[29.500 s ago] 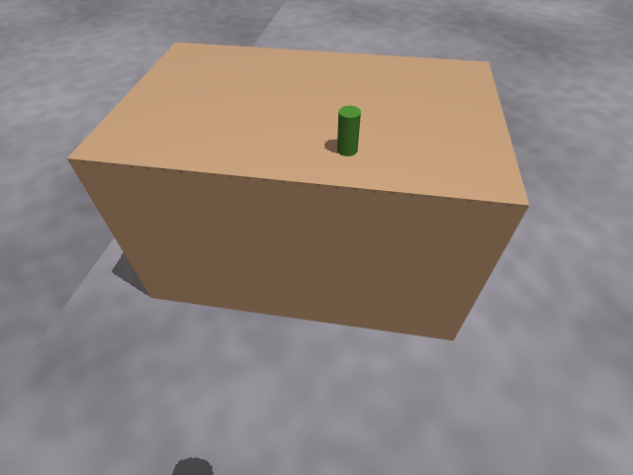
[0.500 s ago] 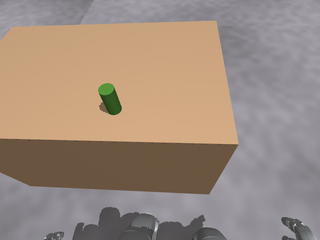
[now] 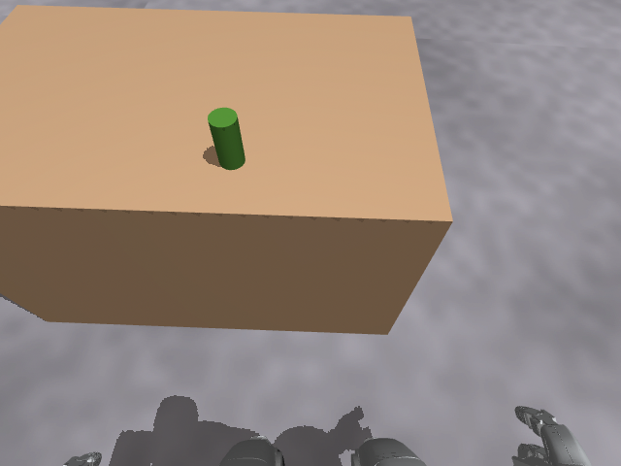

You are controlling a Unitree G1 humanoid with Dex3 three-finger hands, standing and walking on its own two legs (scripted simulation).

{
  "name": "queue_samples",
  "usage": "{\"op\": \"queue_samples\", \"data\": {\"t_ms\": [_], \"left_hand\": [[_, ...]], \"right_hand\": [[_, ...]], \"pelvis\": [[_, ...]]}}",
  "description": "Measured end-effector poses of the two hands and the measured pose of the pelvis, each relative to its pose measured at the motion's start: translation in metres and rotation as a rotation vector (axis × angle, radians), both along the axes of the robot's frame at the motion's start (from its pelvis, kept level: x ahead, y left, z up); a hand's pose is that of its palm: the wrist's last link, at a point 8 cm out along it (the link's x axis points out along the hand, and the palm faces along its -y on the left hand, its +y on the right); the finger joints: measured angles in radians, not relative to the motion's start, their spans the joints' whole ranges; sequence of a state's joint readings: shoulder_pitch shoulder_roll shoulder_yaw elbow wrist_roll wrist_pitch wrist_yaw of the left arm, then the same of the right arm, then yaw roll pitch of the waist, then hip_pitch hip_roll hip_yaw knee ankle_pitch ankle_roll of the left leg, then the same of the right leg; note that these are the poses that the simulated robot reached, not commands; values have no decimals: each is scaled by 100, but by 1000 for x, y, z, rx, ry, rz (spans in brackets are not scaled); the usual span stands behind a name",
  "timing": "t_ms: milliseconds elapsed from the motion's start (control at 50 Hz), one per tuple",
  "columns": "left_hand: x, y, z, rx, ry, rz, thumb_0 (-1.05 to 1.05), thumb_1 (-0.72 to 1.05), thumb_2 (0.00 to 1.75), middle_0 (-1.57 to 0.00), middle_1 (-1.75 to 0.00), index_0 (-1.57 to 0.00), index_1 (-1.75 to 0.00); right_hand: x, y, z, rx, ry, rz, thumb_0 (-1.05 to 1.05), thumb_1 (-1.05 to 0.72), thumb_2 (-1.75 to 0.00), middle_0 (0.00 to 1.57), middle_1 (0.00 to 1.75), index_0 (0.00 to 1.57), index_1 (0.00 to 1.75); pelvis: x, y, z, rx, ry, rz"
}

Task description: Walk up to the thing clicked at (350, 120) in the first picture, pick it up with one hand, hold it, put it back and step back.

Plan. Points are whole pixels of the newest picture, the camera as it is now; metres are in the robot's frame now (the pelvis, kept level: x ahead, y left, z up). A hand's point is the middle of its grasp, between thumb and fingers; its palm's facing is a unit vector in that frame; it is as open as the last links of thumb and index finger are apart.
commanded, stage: step back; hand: left
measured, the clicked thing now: (227, 140) +0.65 +0.17 -0.06
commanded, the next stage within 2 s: none
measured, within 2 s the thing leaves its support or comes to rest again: neither
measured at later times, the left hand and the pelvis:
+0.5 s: hand out of the picture -0.02 +0.30 -0.15, palm faces +0.02 -0.91 -0.41, open 7.4 cm; pelvis -0.15 +0.02 -0.01, yaw +2 degrees
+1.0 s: hand out of the picture -0.24 +0.26 -0.13, palm faces -0.06 -0.90 -0.43, open 7.4 cm; pelvis -0.32 -0.01 +0.00, yaw -3 degrees
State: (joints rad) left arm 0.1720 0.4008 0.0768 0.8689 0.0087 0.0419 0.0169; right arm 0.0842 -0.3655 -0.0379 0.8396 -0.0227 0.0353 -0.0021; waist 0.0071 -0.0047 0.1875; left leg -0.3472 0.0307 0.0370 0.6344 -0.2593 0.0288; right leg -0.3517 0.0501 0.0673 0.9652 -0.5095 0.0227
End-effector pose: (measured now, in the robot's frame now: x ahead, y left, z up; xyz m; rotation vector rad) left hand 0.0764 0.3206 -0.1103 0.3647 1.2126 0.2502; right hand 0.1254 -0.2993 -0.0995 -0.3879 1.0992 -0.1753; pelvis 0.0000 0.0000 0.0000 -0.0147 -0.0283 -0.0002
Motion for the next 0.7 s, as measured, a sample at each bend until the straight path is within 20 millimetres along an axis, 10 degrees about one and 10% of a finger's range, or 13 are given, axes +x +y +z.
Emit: {"op": "queue_samples", "data": {"t_ms": [200, 440, 700], "left_hand": [[-56, -24, 15, 20, -15, -45, 0, 90, 90, -21, -30, -21, -30], [-83, 10, 9, 27, -164, -49, 0, 90, 90, -21, -30, -21, -30], [-190, 10, 0, -19, -32, -54, 0, 90, 90, -21, -30, -20, -30]], "right_hand": [[-65, -21, -19, 49, 5, -76, 1, -91, -89, 21, 30, 20, 30], [-171, -2, -23, -21, 130, -36, 1, -91, -89, 20, 30, 20, 30], [-236, 7, 9, -26, 6, -49, 1, -90, -89, 21, 30, 21, 30]], "pelvis": [[-54, -10, -2, 30, -12, -31], [-129, 15, -13, 39, -15, 44], [-212, 15, 2, -4, -10, -41]]}}
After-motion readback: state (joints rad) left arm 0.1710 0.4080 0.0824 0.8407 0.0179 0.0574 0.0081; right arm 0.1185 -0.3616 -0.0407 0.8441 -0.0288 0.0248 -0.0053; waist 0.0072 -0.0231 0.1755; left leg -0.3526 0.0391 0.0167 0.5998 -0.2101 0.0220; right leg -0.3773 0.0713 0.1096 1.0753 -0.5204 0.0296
